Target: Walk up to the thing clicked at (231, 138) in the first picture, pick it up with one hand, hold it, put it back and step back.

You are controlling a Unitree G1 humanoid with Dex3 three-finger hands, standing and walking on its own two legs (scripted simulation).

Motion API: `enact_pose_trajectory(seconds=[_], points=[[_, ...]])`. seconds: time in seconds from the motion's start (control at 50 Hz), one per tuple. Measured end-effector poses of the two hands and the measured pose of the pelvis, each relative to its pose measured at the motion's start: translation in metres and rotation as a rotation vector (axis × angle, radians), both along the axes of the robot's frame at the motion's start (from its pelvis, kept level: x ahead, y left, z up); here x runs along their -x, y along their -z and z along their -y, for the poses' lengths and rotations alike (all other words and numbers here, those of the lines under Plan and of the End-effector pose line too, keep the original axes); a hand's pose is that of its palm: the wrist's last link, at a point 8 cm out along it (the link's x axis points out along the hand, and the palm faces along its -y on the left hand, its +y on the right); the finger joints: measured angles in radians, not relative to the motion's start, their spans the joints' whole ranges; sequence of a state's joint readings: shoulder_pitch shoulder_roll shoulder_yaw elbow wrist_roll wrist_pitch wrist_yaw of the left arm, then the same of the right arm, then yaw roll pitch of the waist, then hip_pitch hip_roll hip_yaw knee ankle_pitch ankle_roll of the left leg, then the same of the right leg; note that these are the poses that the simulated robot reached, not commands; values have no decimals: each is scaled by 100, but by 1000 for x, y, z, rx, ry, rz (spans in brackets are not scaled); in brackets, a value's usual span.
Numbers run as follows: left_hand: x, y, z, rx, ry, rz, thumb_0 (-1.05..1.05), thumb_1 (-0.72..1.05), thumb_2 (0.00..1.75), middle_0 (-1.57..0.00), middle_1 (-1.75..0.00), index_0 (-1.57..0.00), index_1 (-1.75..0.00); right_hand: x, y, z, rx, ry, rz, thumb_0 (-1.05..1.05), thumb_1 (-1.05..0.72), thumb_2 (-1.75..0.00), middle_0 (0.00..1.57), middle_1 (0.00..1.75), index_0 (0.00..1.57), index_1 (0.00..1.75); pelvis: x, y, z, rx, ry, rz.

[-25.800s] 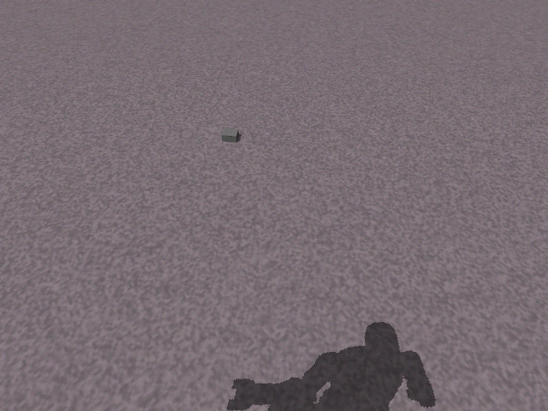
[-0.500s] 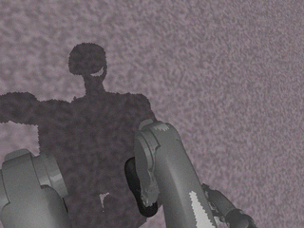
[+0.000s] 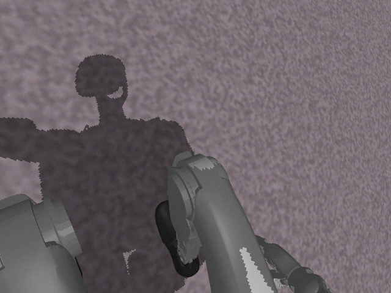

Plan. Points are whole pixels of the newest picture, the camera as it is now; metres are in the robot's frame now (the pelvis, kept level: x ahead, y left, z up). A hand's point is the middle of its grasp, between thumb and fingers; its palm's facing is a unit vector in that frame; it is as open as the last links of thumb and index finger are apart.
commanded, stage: open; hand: left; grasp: from above
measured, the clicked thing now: out of the picture +0.42 +0.37 -0.27
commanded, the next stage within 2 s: withdraw in 0.78 s
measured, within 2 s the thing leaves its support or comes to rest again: rests again in 0.14 s
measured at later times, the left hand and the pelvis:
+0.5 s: hand out of the picture +0.42 +0.35 -0.24, palm faces -0.45 -0.14 -0.88, open 11.2 cm; pelvis +0.00 +0.00 +0.00, yaw +0 degrees
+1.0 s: hand out of the picture +0.42 +0.35 -0.23, palm faces -0.42 -0.15 -0.89, open 13.0 cm; pelvis +0.00 +0.00 +0.00, yaw +0 degrees
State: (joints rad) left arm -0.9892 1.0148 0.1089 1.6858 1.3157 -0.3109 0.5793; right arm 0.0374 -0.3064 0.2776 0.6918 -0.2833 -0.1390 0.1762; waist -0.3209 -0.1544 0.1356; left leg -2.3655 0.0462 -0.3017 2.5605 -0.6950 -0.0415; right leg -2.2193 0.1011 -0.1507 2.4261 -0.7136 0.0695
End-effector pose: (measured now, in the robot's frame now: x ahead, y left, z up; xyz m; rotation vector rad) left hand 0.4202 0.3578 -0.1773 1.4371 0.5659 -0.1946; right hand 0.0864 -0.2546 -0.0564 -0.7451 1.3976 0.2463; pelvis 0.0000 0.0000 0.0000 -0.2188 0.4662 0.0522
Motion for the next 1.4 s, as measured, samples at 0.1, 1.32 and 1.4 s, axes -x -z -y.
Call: enact_pose_trajectory(seconds=[0.1,1.32,1.4], points=[[1,1,0,-5,3,-2,-1,11,40,-81,-33,-82,-33,-1,-1,-1,-6,-7,5,0,-91,-90,21,30,20,30,0,0,0,1,0,2],[-4,-123,-33,-123,-141,119,0,-40,90,-17,-89,-17,-89,-31,5,-6,-145,158,117,0,-90,-90,20,30,20,30,0,-26,2,-29,-41,-87],[1,-154,-31,-107,-131,33,0,-39,90,-18,-89,-17,-89,-36,-6,-7,-159,190,134,0,-90,-90,20,30,20,30,4,-46,3,-44,-57,-96]])
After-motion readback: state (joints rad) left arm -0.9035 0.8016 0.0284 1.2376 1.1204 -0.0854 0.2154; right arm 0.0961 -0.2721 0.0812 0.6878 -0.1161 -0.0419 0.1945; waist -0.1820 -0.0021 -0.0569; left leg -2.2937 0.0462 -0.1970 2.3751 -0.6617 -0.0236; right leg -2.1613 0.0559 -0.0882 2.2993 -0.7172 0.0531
